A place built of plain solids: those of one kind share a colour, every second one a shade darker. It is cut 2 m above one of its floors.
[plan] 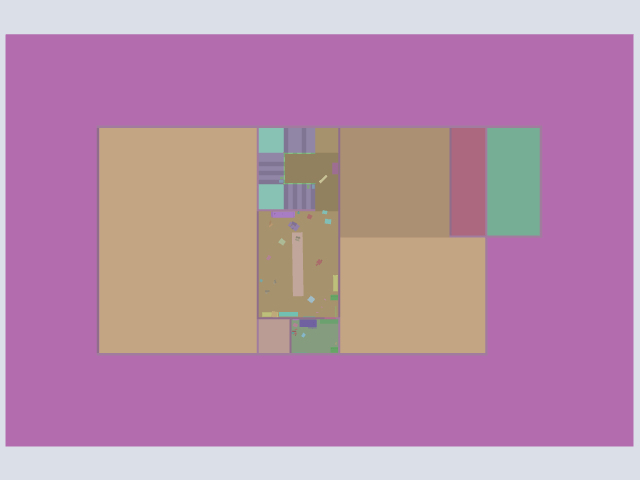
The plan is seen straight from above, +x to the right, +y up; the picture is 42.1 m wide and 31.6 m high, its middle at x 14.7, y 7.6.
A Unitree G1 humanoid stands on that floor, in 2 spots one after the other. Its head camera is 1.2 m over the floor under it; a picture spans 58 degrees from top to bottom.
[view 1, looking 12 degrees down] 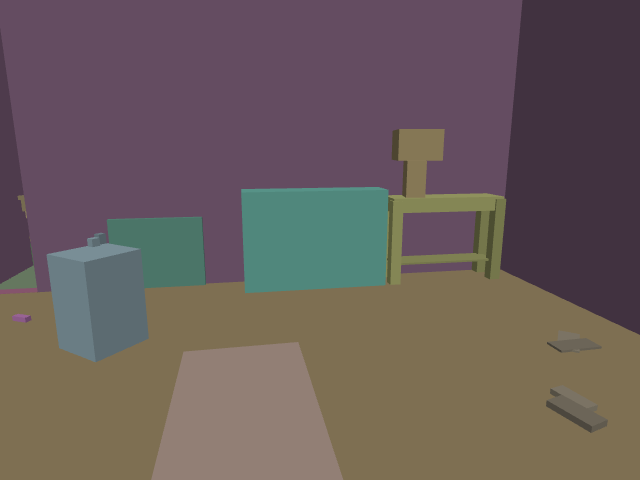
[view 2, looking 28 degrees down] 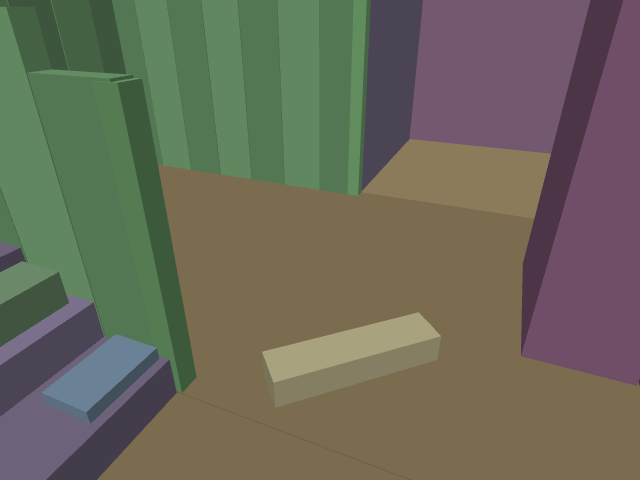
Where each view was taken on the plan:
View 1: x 13.22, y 6.42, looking -100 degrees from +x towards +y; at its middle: pigeonholes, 3.70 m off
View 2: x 15.28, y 10.45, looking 113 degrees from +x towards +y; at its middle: floor_vestibule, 2.55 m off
